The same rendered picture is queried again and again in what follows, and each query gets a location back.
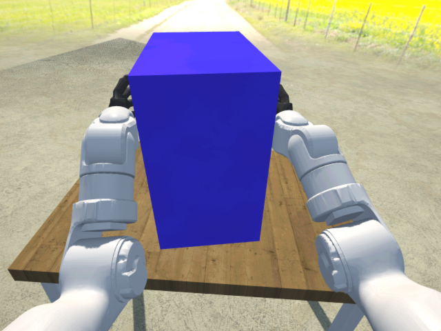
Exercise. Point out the table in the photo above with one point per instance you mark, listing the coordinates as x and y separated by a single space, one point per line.
282 265

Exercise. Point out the robot right upper arm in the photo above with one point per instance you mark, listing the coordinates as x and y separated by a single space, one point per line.
361 259

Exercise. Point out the robot right forearm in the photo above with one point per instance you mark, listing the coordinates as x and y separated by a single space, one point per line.
332 192

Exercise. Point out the robot left upper arm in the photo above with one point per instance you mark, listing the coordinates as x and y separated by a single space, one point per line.
98 277

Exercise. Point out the robot right hand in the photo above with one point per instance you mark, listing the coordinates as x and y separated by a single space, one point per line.
283 101

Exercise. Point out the robot left forearm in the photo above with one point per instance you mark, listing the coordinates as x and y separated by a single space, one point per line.
107 172

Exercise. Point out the robot left hand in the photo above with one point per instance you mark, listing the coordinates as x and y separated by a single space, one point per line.
121 93

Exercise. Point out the carton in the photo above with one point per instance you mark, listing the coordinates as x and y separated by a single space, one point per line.
205 107

